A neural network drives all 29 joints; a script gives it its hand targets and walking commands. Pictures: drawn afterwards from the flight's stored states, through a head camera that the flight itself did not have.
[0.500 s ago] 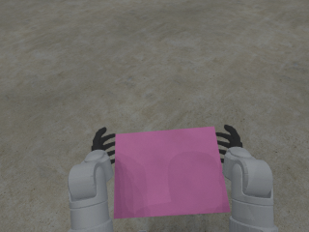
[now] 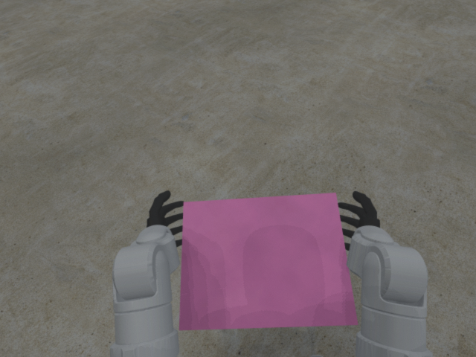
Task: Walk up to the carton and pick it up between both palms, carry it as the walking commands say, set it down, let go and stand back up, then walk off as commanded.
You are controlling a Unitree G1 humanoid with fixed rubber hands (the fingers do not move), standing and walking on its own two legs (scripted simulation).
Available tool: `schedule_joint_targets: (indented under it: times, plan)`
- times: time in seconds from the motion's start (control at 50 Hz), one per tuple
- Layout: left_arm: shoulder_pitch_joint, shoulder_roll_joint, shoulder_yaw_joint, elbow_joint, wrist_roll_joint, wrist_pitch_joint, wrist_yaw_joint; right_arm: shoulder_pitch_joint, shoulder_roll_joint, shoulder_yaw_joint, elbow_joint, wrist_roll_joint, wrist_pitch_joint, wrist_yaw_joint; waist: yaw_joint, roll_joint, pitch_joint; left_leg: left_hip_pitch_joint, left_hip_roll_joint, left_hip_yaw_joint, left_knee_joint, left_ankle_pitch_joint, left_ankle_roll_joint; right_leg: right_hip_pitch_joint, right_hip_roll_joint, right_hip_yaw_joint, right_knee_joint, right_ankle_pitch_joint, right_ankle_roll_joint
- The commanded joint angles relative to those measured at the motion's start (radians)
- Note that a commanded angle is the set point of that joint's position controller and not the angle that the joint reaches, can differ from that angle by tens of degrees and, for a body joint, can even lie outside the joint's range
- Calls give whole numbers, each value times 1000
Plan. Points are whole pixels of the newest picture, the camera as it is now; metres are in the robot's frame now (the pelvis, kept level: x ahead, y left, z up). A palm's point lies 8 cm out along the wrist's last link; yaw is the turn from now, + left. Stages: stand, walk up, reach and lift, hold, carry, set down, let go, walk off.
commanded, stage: carry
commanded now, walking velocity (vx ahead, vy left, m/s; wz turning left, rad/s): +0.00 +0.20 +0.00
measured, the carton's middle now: (262, 264) +0.29 -0.03 -0.02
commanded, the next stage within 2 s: none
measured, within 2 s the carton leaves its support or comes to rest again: neither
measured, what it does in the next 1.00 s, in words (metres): steps to the left: right foot, then right foot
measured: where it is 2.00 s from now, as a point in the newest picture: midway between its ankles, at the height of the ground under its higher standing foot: outside the picture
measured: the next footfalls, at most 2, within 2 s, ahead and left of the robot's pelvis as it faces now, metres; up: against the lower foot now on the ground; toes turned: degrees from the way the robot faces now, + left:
right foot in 0.66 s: +0.02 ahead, -0.09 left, +0.00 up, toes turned -7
right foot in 1.00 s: -0.04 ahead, +0.02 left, +0.00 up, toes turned +3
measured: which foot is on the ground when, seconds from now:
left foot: down 0.00-1.00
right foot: down 0.00-0.58, up 0.60-0.64, down 0.66-0.82, up 0.84-0.98, down 1.00-1.00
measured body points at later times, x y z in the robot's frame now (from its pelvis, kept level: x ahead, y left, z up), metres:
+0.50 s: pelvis -0.04 +0.05 +0.00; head +0.00 +0.04 +0.45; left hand +0.26 +0.21 +0.06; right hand +0.26 -0.11 +0.05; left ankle +0.02 +0.15 -0.71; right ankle +0.00 -0.11 -0.71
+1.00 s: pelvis -0.09 +0.12 +0.00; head -0.06 +0.10 +0.45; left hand +0.20 +0.29 +0.06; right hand +0.22 -0.03 +0.05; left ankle +0.02 +0.16 -0.71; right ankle -0.08 +0.00 -0.71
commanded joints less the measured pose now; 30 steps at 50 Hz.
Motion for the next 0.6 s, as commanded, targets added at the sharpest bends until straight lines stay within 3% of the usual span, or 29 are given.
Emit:
schedule_joint_targets:
  times: [0.0,0.02,0.04,0.06,0.08,0.1,0.12,0.14,0.18,0.2,0.24,0.26,0.28,0.3,0.32,0.34,0.36,0.38,0.4,0.42,0.44,0.46,0.48,0.5,0.52,0.56,0.58]
  plan:
    - [-554,-944,-765,-151,-420,24,-386,-635,957,785,-81,450,-19,506,72,203,-620,404,236,-204,-78,736,111,104,92,-106,-40,-96,-51]
    - [-547,-960,-764,-140,-422,20,-388,-649,963,792,-107,448,-21,502,71,111,-619,391,214,-165,-54,732,92,135,77,-102,-57,-13,-60]
    - [-564,-960,-773,-150,-428,18,-390,-656,945,789,-127,434,-26,500,69,92,-630,349,187,-126,-23,726,71,184,56,-83,-77,72,-73]
    - [-597,-958,-789,-165,-444,20,-394,-649,951,780,-111,431,-25,501,67,78,-623,277,168,-105,2,662,55,234,15,-42,-85,199,-88]
    - [-579,-959,-790,-144,-449,21,-397,-660,939,769,-132,426,-30,496,63,27,-614,236,142,-82,11,547,43,256,-22,-2,-83,290,-103]
    - [-582,-956,-788,-146,-453,22,-398,-650,943,760,-128,428,-29,498,60,-20,-597,217,136,-89,5,436,29,245,-63,37,-85,306,-113]
    - [-562,-960,-785,-123,-453,28,-403,-636,934,752,-121,416,-27,496,55,-33,-584,248,146,-110,-25,375,33,199,-67,37,-79,278,-97]
    - [-565,-960,-780,-121,-454,30,-406,-651,933,757,-142,413,-31,493,53,-3,-563,286,180,-153,-82,324,48,135,-34,-9,-49,182,-82]
    - [-582,-963,-794,-102,-467,39,-415,-633,922,749,-120,393,-34,492,48,232,-553,396,286,-287,-222,267,112,-24,91,-135,98,-225,-45]
    - [-618,-967,-802,-133,-483,34,-419,-637,937,750,-123,396,-39,492,47,232,-545,389,295,-286,-251,164,150,-49,95,-126,180,-284,-52]
    - [-621,-974,-801,-120,-492,34,-432,-618,951,741,-100,386,-41,483,41,166,-515,315,293,-271,-311,-104,182,-52,96,-93,252,-264,-70]
    - [-689,-973,-820,-166,-527,30,-439,-598,955,728,-83,370,-49,475,40,159,-509,277,290,-268,-306,-123,178,-20,81,-68,198,-231,-86]
    - [-706,-974,-822,-181,-544,31,-443,-631,970,735,-105,373,-56,466,49,126,-532,242,256,-203,-254,-40,162,82,76,-70,57,-152,-93]
    - [-677,-979,-818,-162,-542,34,-446,-635,962,735,-115,367,-58,459,71,90,-552,173,208,-112,-177,36,111,240,72,-72,-149,-42,-112]
    - [-676,-962,-811,-156,-549,34,-448,-650,957,741,-119,378,-61,454,78,-55,-543,90,143,-60,-33,94,67,335,-44,93,-342,26,-135]
    - [-616,-955,-803,-121,-534,34,-450,-672,953,757,-156,392,-63,452,69,-320,-545,-80,40,-30,170,-156,-1,362,-320,470,-415,183,-231]
    - [-582,-959,-780,-103,-503,24,-443,-699,976,782,-182,417,-55,461,66,-377,-486,-72,83,-158,232,-212,-10,277,-380,556,-453,143,-295]
    - [-586,-976,-764,-117,-492,27,-437,-734,978,789,-201,433,-52,465,62,-287,-478,-25,98,-166,202,-195,-4,280,-318,442,-402,313,-262]
    - [-616,-972,-759,-131,-495,26,-430,-764,978,798,-201,446,-50,471,63,-219,-496,26,81,-119,120,-162,3,292,-267,312,-329,517,-222]
    - [-609,-961,-760,-151,-489,25,-423,-757,994,812,-209,464,-51,473,51,-239,-530,93,71,-85,1,-79,5,306,-225,185,-241,666,-178]
    - [-558,-960,-751,-153,-470,22,-415,-739,992,815,-219,472,-54,478,51,-222,-575,197,56,-67,-118,54,15,294,-159,85,-156,682,-121]
    - [-539,-960,-752,-166,-462,20,-408,-697,982,809,-195,471,-47,484,58,-143,-626,306,65,-78,-164,218,19,262,-97,15,-75,578,-73]
    - [-510,-969,-753,-143,-447,22,-401,-695,966,799,-171,467,-41,494,60,-18,-638,408,142,-136,-147,464,61,148,-22,-37,-9,295,-34]
    - [-527,-950,-741,-150,-430,22,-395,-648,967,782,-102,455,-34,502,60,208,-644,476,287,-250,-122,736,137,26,46,-104,61,-113,-16]
    - [-564,-939,-759,-181,-436,21,-392,-617,967,778,-81,443,-34,506,59,291,-636,464,299,-267,-139,733,175,25,87,-118,80,-297,-28]
    - [-541,-943,-755,-158,-416,15,-392,-614,981,785,-72,444,-24,507,58,154,-607,479,271,-229,-157,581,165,-10,98,-106,121,-224,-54]
    - [-542,-955,-767,-131,-421,18,-396,-605,962,774,-63,422,-26,503,54,164,-597,454,271,-221,-162,551,161,-18,96,-98,141,-200,-64]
